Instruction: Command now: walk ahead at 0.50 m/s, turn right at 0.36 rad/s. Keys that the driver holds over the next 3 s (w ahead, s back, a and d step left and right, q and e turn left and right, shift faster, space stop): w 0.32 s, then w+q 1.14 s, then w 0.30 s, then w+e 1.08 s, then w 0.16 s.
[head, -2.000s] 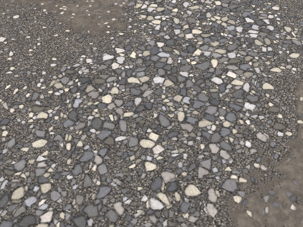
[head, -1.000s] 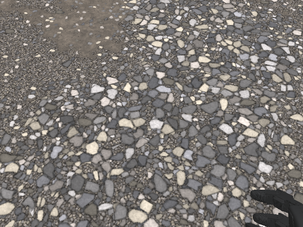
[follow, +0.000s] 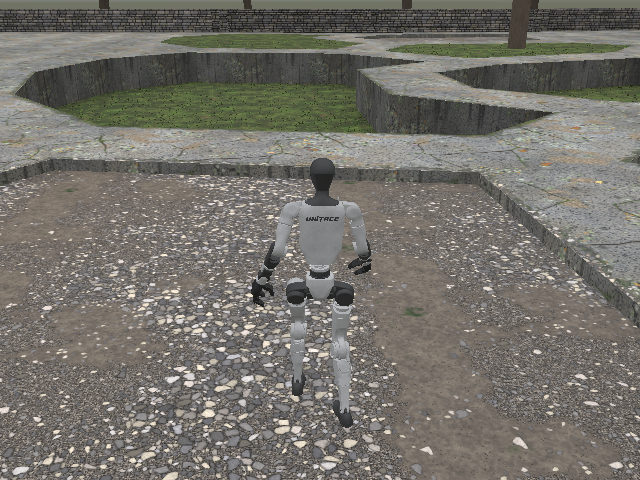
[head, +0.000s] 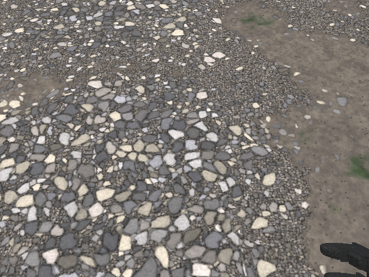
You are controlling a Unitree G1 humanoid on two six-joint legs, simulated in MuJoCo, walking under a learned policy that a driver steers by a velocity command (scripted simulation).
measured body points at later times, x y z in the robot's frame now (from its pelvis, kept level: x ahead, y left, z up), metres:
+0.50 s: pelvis +0.27 -0.02 +0.00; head +0.30 -0.03 +0.45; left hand +0.53 +0.19 -0.05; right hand +0.22 -0.30 -0.13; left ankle +0.13 +0.12 -0.72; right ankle +0.38 -0.14 -0.73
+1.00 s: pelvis +0.52 +0.01 +0.00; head +0.55 +0.03 +0.44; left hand +0.46 +0.31 -0.13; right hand +0.80 -0.16 -0.08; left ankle +0.62 +0.14 -0.72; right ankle +0.38 -0.15 -0.72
